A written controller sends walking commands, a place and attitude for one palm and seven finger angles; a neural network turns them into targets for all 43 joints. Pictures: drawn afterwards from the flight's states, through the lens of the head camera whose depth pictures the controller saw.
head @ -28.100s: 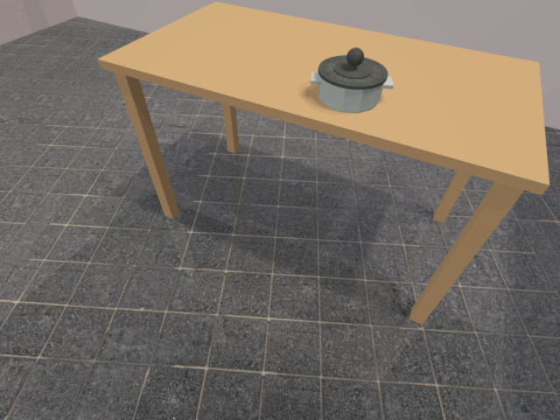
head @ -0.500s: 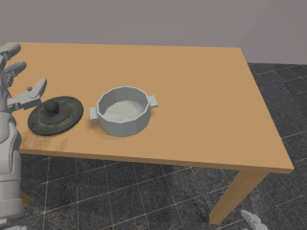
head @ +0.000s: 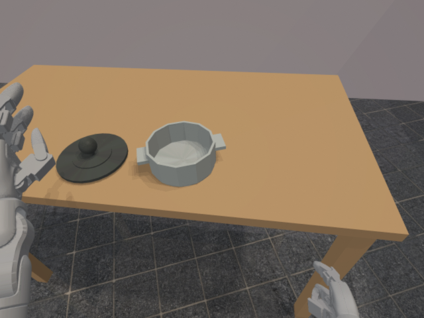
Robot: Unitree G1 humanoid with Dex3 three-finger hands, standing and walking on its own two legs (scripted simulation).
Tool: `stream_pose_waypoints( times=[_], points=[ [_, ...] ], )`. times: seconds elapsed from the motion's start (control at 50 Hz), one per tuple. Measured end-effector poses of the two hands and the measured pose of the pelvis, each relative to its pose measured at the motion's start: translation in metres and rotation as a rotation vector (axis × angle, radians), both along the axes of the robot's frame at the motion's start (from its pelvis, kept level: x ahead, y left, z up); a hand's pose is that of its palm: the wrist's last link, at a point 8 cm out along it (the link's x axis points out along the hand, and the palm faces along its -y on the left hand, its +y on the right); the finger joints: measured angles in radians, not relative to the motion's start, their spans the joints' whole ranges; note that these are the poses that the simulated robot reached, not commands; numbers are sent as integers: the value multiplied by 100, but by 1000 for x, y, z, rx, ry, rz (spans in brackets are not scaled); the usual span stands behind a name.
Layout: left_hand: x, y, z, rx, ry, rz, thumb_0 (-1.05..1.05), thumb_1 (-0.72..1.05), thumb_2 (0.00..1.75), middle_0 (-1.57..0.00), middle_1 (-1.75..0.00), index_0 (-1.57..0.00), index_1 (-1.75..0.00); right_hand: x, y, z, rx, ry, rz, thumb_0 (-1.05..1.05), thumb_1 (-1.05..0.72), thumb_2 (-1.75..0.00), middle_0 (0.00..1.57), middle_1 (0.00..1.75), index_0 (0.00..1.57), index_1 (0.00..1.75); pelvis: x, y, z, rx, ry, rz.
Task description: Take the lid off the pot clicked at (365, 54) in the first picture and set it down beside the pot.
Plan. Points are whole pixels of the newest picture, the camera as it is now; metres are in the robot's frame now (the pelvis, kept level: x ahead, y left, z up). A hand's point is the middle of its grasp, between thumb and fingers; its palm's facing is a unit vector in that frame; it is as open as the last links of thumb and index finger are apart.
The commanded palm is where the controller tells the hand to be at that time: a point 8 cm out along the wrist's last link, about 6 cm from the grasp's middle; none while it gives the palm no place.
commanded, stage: draw the hand back to the body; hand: left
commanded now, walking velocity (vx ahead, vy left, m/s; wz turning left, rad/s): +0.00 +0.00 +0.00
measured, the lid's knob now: (87, 145) +0.49 +0.38 +0.04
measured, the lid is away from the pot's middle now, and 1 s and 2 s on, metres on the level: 0.25 0.25 0.25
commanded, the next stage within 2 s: step back with the hand held close in 0.70 s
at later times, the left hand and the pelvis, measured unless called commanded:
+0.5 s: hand (18, 210) +0.19 +0.27 +0.21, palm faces +0.42 -0.86 -0.29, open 7.4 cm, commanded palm +0.12 +0.31 +0.21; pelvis -0.01 +0.03 +0.00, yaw +0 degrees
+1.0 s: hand (0, 210) +0.18 +0.29 +0.21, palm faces +0.43 -0.83 -0.36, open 7.4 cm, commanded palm +0.11 +0.32 +0.21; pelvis -0.02 +0.04 +0.00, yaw +0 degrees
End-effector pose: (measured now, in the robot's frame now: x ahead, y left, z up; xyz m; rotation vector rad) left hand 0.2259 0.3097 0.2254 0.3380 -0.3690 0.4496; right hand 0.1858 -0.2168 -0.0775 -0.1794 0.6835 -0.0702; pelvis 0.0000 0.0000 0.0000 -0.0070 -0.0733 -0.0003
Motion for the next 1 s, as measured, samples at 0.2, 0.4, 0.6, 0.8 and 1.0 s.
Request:
stream_pose_waypoints(
  times=[0.2, 0.4, 0.6, 0.8, 1.0],
  points=[
    [-32, 2, -5, 19, -5, -25, 2, 89, 90, -21, -31, -21, -30, -12, 10, 3, -20, -1, -1, 1, -90, -90, 21, 30, 20, 30, -5, 12, 1, -5, -16, -4],
    [-64, 2, -9, 51, 5, -54, 2, 89, 90, -21, -30, -21, -30, -11, 23, 12, -35, -41, 15, 1, -90, -90, 20, 30, 20, 30, -9, 25, 1, -10, -27, -5],
    [-95, 2, -15, 70, 45, -57, 2, 89, 90, -21, -30, -21, -30, -5, 42, 18, -33, -69, 55, 1, -90, -90, 21, 30, 20, 30, -11, 33, 0, -15, -31, 2],
    [-100, 7, -13, 67, 30, -30, 2, 89, 90, -21, -30, -21, -30, -2, 55, 17, -29, -68, 82, 1, -90, -90, 21, 30, 20, 30, -13, 37, 0, -16, -32, 9],
    [-86, 18, -3, 179, -53, -71, 2, 89, 90, -21, -30, -21, -30, -20, 40, 18, -82, 11, 34, 1, -90, -90, 21, 30, 20, 30, -19, 42, -3, -34, 37, 2]
  ],
)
